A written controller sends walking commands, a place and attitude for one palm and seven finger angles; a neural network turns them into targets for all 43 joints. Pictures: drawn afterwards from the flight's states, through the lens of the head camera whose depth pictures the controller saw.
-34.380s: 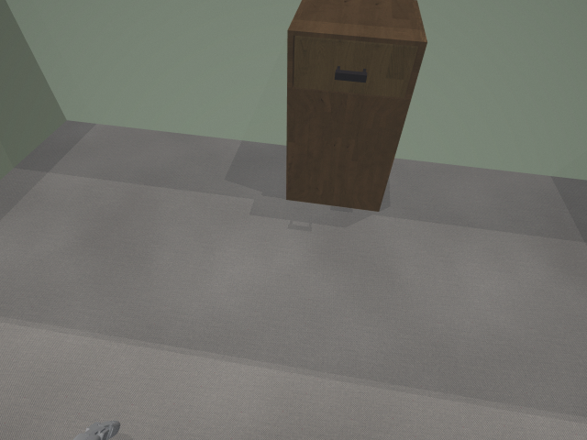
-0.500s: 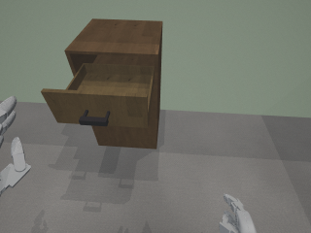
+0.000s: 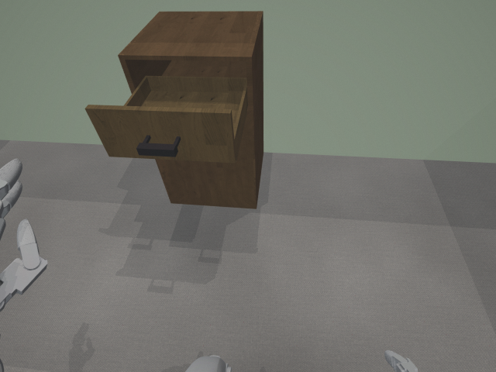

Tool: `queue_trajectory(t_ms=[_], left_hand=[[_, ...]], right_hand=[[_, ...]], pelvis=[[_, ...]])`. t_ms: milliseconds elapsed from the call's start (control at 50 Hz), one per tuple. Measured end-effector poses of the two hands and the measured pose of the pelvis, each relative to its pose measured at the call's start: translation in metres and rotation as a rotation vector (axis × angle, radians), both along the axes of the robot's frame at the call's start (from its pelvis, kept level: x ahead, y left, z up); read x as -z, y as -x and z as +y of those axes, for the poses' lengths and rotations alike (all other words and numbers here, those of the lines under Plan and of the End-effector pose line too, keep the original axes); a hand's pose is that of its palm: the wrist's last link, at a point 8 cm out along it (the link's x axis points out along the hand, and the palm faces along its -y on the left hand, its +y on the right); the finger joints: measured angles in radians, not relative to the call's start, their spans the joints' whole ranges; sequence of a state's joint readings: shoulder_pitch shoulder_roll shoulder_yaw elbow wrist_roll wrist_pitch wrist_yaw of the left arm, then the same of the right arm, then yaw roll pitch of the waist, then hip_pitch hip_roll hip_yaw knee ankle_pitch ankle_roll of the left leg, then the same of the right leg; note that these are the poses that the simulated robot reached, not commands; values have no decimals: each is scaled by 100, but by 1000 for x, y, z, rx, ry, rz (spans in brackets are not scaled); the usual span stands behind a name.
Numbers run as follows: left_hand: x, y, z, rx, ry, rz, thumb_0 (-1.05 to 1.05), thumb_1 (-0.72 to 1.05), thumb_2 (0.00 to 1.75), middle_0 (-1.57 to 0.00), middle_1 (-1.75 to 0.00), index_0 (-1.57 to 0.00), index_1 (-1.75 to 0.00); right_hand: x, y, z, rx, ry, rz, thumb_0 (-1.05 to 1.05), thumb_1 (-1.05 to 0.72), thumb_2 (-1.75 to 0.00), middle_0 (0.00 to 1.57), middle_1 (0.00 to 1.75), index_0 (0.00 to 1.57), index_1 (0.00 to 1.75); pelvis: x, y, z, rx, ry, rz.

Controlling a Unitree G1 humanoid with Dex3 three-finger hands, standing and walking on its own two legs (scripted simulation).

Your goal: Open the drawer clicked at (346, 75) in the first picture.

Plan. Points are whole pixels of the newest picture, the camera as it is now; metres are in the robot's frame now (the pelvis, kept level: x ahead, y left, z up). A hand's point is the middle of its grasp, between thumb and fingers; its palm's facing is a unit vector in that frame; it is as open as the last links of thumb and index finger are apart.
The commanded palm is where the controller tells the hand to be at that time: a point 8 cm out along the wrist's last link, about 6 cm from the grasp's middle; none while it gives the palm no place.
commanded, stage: stop stepping back and stand still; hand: left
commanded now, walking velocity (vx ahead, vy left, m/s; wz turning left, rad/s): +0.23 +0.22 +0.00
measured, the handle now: (160, 144) +0.70 +0.30 -0.06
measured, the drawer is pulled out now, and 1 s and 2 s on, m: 0.30 0.30 0.30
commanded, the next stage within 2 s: let the arm hang, fingers relaxed in 0.96 s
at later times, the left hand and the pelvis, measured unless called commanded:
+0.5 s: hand (41, 259) +0.20 +0.24 +0.18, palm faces +0.35 -0.80 -0.49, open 7.4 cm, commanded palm +0.13 +0.29 +0.20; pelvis +0.00 +0.01 +0.01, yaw +0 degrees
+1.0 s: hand (45, 239) +0.23 +0.26 +0.18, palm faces +0.26 -0.84 -0.47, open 7.4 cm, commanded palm +0.17 +0.31 +0.20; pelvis +0.03 +0.04 +0.02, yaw -1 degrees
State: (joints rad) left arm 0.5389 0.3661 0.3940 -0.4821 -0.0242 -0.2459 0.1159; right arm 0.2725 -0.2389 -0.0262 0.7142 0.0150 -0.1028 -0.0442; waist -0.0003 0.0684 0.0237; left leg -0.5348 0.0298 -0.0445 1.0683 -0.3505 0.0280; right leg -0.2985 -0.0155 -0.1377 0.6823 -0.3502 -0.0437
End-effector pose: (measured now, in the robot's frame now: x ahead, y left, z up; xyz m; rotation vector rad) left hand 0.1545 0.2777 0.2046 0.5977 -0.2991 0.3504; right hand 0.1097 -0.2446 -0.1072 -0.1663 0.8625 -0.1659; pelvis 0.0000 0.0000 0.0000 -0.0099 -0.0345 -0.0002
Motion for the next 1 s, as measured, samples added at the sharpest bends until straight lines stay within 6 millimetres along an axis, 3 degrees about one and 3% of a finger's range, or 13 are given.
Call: queue_trajectory(t_ms=[120,200,260,320,420,560,760,880,1000], left_hand=[[20,16,-18,27,136,123,1,89,90,-21,-30,-21,-30],[7,16,-26,100,104,106,2,89,90,-21,-30,-21,-30],[-5,14,-20,119,74,49,2,89,90,-22,-30,-21,-30],[-9,8,-7,111,51,-8,1,89,90,-22,-30,-22,-30],[-8,-3,10,46,35,-2,1,89,90,-21,-30,-21,-30],[5,-9,3,45,67,82,1,89,90,-21,-30,-21,-30],[5,-26,29,35,63,93,2,89,90,-21,-30,-21,-30],[1,-41,26,73,65,82,2,89,90,-21,-30,-21,-30],[7,-42,25,102,79,124,1,89,90,-21,-30,-21,-30]], right_hand=[[-36,-4,-14,34,14,-70,2,-90,-90,20,30,20,30],[-62,-12,-19,26,73,-130,2,-90,-90,20,30,20,30],[-73,-20,-18,21,118,-164,2,-90,-90,20,30,20,30],[-72,-30,-12,24,146,-196,2,-90,-90,20,30,20,30],[-60,-38,15,8,62,-186,1,-90,-90,20,30,19,30],[-33,-42,41,-40,-35,-86,1,-90,-90,20,30,20,30],[-45,-56,50,-42,33,-59,2,-90,-90,20,30,20,30],[-55,-76,52,-37,26,-119,2,-90,-90,20,30,20,30],[-64,-84,49,-17,34,-150,2,-90,-90,20,30,20,30]], pelvis=[[-20,10,-5,12,-34,22],[-28,13,-5,9,-54,46],[-27,11,0,13,-50,62],[-19,9,10,1,-20,68],[-17,3,11,-5,-27,49],[-14,-9,14,-14,-2,25],[-19,-25,31,12,-17,36],[-21,-30,34,14,-2,43],[-22,-30,36,21,2,46]])
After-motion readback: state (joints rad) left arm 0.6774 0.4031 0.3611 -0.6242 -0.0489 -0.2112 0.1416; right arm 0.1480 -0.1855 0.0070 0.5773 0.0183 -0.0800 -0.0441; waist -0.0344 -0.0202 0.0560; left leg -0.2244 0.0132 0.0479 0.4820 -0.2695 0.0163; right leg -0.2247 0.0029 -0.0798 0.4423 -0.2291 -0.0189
